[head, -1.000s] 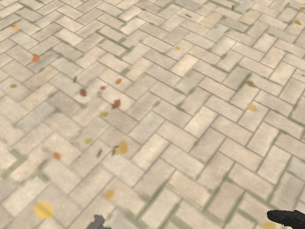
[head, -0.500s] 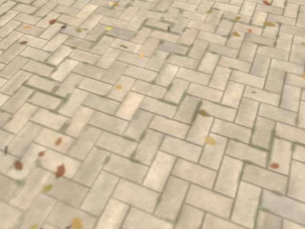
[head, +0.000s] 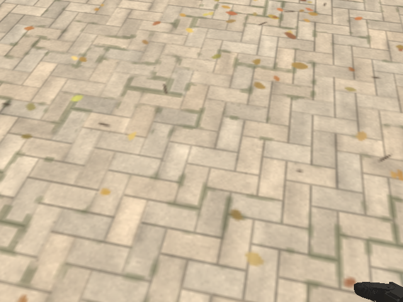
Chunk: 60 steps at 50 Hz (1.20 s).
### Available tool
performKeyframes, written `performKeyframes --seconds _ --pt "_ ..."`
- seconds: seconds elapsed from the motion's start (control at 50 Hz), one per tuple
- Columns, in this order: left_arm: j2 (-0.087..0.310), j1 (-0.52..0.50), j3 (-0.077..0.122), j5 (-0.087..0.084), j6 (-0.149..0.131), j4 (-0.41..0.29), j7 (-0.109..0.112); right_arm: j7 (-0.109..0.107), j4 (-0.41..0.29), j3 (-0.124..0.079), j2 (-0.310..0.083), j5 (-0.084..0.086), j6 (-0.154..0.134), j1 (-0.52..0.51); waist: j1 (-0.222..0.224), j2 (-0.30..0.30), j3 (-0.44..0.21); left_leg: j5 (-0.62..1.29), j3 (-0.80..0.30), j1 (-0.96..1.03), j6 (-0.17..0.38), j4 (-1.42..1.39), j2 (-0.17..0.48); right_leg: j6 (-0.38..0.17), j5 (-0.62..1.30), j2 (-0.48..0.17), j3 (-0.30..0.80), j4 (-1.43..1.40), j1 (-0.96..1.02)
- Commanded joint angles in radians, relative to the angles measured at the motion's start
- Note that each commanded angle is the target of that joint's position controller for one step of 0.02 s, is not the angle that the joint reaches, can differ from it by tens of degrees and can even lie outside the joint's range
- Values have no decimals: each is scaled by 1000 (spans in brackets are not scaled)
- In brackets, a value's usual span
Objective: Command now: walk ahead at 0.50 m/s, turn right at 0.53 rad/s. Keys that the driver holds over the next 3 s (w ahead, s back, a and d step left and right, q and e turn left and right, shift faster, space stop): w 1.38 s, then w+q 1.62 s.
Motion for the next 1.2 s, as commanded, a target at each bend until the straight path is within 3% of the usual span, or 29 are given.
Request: performKeyframes --seconds 0.02,0.04,0.06,0.1,0.18,0.26,0.32,0.38,0.42,0.44,0.46,0.48,0.5,0.52,0.54,0.56,0.6,0.7,0.78,0.88,0.94,0.98,1.0,1.02,1.04,1.06,1.08,1.12,1.2 --pt "143 -11 20 -7 -20 -97 1 -5 -7 -54 -142 9 7 235 -137 175 -102 -405 -594 600 172 -264 396 21 65 -87 -34 427 -583" --pt "122 -55 18 4 -18 -101 2 -3 -5 -45 -126 -2 11 200 -122 104 -52 -260 -474 498 158 -274 350 27 133 -114 -56 407 -545" --pt "106 -89 18 12 -21 -113 -1 -2 7 -39 -106 -6 14 179 -110 100 -6 -147 -392 427 163 -292 313 29 174 -134 -55 359 -531" --pt "70 -81 14 2 -20 -116 -12 -2 24 -31 -87 -8 8 170 -81 147 4 -38 -283 358 166 -332 268 30 205 -158 -75 292 -466" --pt "25 -155 -5 17 -21 -140 -19 -3 66 -44 -133 10 4 190 -78 113 19 122 -185 354 210 -383 279 48 281 -175 -115 105 -494" --pt "0 -272 -22 15 -39 -160 -37 -8 100 -47 -165 21 20 218 -117 103 33 188 -70 350 186 -393 243 51 474 -172 -177 -142 -423" --pt "9 -353 -22 7 -46 -183 -48 -7 136 -49 -183 31 33 277 -144 108 47 190 -54 380 174 -380 261 41 511 -147 -204 -246 -373" --pt "33 -378 -14 5 -50 -202 -56 -10 163 -53 -200 39 49 295 -123 124 58 266 -59 453 153 -335 302 1 441 -131 -210 -314 -342" --pt "74 -247 11 15 -51 -166 -53 -17 169 -54 -212 44 59 269 -33 121 -19 526 -7 450 120 -173 273 -42 442 -84 -252 -379 -127" --pt "120 -100 36 19 -47 -120 -44 -20 168 -44 -188 37 60 274 33 102 -114 561 35 375 90 7 225 -71 459 -83 -248 -377 97" --pt "202 83 58 28 -38 -90 -28 -22 137 -18 -128 3 55 275 95 -43 -264 230 78 153 47 342 165 -139 500 -296 -2 -345 398" --pt "253 85 59 28 -37 -83 -34 -14 124 11 -33 9 35 385 17 -280 -368 -427 11 -183 3 631 1 -285 270 -480 460 -487 613" --pt "157 68 36 19 -40 -88 -37 -7 134 -15 -144 31 21 311 54 -153 -298 -433 -85 -293 13 730 56 -256 147 -454 471 -545 558" --pt "128 4 23 16 -44 -90 -38 -3 104 -25 -172 47 12 225 40 -117 -162 -337 -62 -341 25 724 98 -223 194 -420 330 -565 436" --pt "110 -56 16 20 -47 -93 -40 -7 102 -23 -158 39 11 188 9 -45 -95 -248 -43 -306 21 681 137 -206 303 -377 228 -586 309" --pt "85 -99 10 27 -50 -94 -44 -10 103 -26 -149 22 15 176 -20 -32 -47 -193 -42 -268 13 627 160 -199 398 -342 155 -615 209" --pt "66 -129 7 32 -62 -88 -45 -8 117 -23 -116 21 34 216 -68 -58 -42 -136 -49 -175 -3 580 183 -201 480 -311 80 -671 108" --pt "101 -85 18 25 -75 -32 -31 -12 84 -13 -79 5 55 95 -58 -19 24 56 -39 -237 -41 355 186 -204 572 -291 -47 -735 68" --pt "127 -27 22 17 -67 9 -19 5 53 0 -57 13 41 -44 -8 -18 55 241 -5 -183 -34 115 145 -167 542 -263 -123 -744 77" --pt "143 47 29 7 -46 72 -12 30 5 1 -73 22 30 -154 17 -23 81 188 -8 -201 5 -12 117 -150 567 -328 -111 -681 228" --pt "161 32 35 6 -30 87 -5 37 15 -12 -108 19 25 -89 -33 -51 33 76 27 -79 48 -49 77 -119 788 -339 -114 -575 293" --pt "132 17 20 16 -20 79 1 22 93 -53 -187 12 25 178 -160 -26 -147 109 32 328 109 -47 74 -67 921 -251 -187 -245 177" --pt "43 104 -11 29 -33 46 -3 13 111 -76 -287 -7 29 314 -156 156 -319 69 -340 735 241 -30 328 1 566 -135 -237 138 -179" --pt "4 144 -25 24 -54 63 -9 19 130 -70 -261 10 34 352 -152 302 -405 -120 -694 868 327 -190 429 27 -67 -18 -133 341 -412" --pt "108 46 1 -3 -69 49 -16 17 124 -47 -190 23 34 306 -170 212 -272 -245 -621 781 277 -232 395 14 -46 -82 -79 426 -526" --pt "125 -34 6 -15 -78 25 -18 14 111 -39 -163 22 35 230 -150 162 -145 -221 -488 636 238 -258 363 2 53 -134 -113 402 -555" --pt "117 -77 6 -4 -78 19 -13 13 102 -31 -139 13 36 168 -123 105 -70 -141 -393 496 222 -289 326 4 137 -174 -137 349 -522" --pt "88 -53 10 11 -61 29 -10 17 96 -19 -99 -7 29 113 -63 130 -26 -12 -281 331 209 -351 270 14 232 -219 -131 272 -408" --pt "49 -92 4 21 -36 17 -3 8 127 -29 -132 2 14 134 -47 102 12 136 -168 269 236 -421 255 53 347 -235 -146 142 -431"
